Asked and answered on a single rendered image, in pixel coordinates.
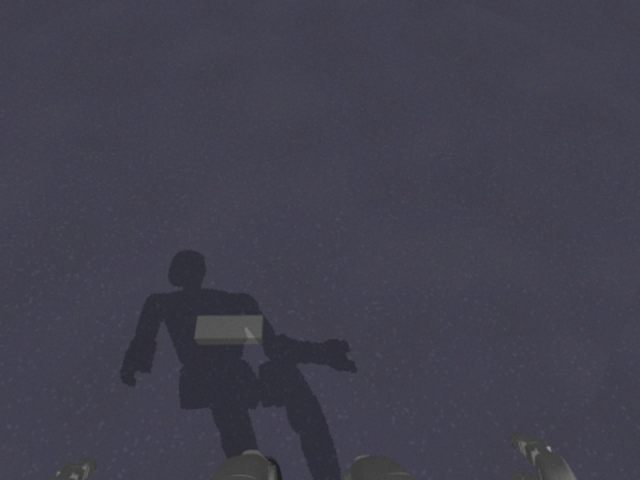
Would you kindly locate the right robot hand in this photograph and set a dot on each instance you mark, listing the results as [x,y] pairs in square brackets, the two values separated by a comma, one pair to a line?
[549,466]

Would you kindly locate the left robot hand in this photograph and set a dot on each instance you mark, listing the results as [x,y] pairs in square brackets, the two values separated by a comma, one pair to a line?
[78,471]

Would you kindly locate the carton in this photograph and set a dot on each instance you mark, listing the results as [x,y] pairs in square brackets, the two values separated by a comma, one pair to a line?
[229,329]

